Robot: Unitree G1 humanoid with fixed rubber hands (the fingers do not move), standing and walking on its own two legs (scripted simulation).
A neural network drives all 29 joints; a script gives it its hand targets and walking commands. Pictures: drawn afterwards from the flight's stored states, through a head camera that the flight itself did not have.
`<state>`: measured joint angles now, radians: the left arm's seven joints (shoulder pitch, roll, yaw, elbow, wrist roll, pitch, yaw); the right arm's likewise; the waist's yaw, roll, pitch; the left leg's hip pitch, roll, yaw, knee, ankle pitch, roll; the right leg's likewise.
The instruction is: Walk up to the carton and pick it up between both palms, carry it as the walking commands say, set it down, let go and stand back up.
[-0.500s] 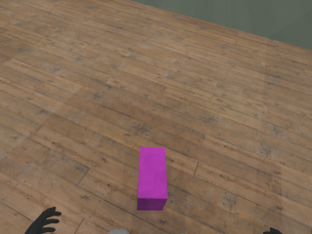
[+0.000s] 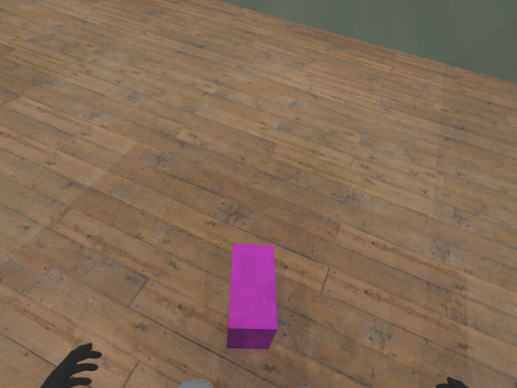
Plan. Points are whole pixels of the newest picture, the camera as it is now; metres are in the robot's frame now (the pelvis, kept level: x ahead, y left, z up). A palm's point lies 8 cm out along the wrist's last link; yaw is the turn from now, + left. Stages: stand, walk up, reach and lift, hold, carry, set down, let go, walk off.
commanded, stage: walk up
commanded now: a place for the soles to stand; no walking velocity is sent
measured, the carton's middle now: (250, 296) +0.50 -0.03 -0.63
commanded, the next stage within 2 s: reach and lift in 1.38 s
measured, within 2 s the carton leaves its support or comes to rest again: neither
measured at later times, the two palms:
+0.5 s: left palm out of the picture +0.10 +0.27 -0.10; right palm out of the picture +0.08 -0.35 -0.06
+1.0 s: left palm out of the picture +0.10 +0.27 -0.10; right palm out of the picture +0.09 -0.36 -0.06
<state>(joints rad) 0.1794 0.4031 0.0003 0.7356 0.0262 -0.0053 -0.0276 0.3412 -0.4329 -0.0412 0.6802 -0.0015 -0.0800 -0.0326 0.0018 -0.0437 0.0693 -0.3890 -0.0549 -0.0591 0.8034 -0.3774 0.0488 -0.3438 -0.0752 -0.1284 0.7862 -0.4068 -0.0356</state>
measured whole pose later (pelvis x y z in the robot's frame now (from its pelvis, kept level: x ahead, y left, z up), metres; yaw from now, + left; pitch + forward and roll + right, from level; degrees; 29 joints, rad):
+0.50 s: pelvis -0.02 -0.03 +0.00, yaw +2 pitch -4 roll +0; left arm 0.16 0.41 0.00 0.74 0.03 0.03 -0.04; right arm 0.34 -0.43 -0.04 0.69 0.00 -0.08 -0.04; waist 0.00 -0.04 0.07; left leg -0.39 -0.05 -0.11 0.80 -0.35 0.04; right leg -0.34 -0.04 -0.11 0.80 -0.39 -0.03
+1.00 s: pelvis +0.00 -0.03 +0.00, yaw +3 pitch -2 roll +0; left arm 0.18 0.41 0.00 0.75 0.03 0.03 -0.04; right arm 0.33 -0.43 -0.04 0.71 0.00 -0.08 -0.04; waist 0.00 -0.04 0.07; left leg -0.39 -0.05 -0.11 0.80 -0.36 0.04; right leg -0.34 -0.03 -0.11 0.80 -0.42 -0.04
